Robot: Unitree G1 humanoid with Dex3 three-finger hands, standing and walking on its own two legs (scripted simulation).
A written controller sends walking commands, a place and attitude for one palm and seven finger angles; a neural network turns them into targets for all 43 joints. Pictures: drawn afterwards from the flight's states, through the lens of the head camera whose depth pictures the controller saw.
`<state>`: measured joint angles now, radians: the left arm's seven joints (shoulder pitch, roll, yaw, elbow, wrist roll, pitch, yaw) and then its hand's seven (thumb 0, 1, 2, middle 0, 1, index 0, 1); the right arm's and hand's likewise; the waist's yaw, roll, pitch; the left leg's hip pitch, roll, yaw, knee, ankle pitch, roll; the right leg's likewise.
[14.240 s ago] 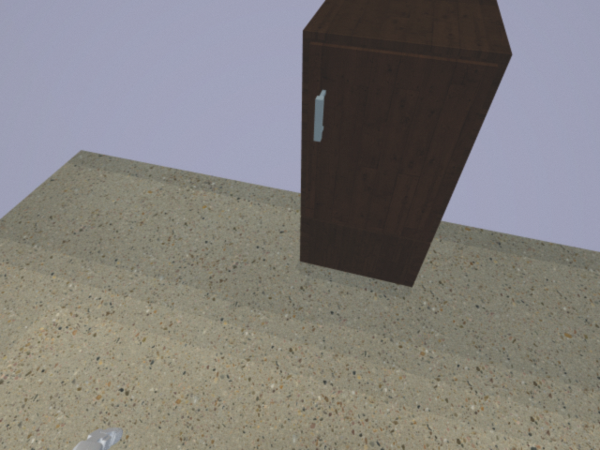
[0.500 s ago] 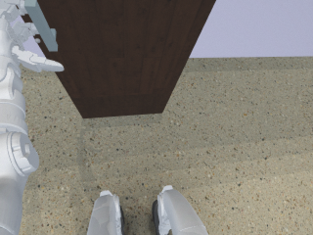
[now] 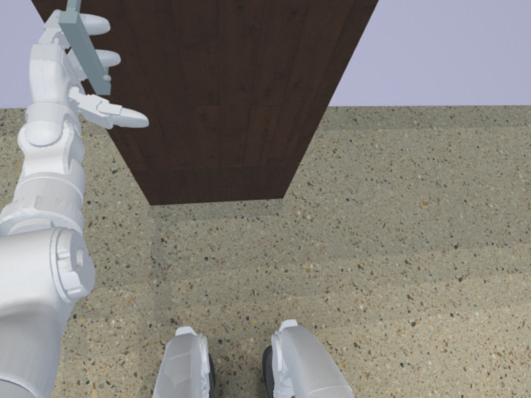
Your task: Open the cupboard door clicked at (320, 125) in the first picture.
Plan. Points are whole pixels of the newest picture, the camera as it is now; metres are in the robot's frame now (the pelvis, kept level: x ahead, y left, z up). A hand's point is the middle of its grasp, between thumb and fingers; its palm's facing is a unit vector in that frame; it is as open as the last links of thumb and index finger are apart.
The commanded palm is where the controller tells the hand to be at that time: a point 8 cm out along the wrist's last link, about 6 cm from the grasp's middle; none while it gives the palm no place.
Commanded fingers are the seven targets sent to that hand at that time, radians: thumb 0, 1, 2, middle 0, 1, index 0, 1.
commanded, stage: slide the fingers in behind the handle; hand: left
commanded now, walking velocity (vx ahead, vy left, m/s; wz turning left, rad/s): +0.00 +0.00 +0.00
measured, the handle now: (89, 47) +0.60 +0.19 +0.07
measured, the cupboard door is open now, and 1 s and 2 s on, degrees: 0 0 20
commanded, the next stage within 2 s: close the thumb around the handle in 0.50 s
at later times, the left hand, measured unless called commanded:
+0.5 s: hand (110, 77) +0.55 +0.16 +0.06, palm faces +0.00 -1.00 -0.03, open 13.8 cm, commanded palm +0.53 +0.18 +0.06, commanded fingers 0.00 -0.50 0.30 -0.30 -1.20 -0.30 -1.20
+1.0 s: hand (111, 77) +0.55 +0.16 +0.06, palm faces +0.00 -1.00 -0.02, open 9.6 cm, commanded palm +0.53 +0.19 +0.06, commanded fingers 0.00 0.68 0.80 -0.38 -1.33 -0.38 -1.33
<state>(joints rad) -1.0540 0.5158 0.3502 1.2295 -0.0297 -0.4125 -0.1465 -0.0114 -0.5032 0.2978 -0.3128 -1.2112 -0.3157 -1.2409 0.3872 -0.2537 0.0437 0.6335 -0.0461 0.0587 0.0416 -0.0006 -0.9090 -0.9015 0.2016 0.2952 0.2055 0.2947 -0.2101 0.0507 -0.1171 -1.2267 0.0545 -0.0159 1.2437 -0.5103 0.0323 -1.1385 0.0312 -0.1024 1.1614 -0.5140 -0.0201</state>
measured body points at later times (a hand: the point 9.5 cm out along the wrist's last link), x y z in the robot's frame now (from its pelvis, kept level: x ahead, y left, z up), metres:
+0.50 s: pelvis +0.00 +0.00 +0.00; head +0.17 +0.03 +0.42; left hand +0.54 +0.22 +0.07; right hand -0.01 -0.26 -0.11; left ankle +0.03 +0.10 -0.63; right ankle +0.01 -0.12 -0.63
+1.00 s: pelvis +0.01 +0.01 +0.00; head +0.17 +0.03 +0.42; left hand +0.54 +0.22 +0.07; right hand -0.01 -0.25 -0.11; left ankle +0.03 +0.10 -0.63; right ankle +0.01 -0.12 -0.63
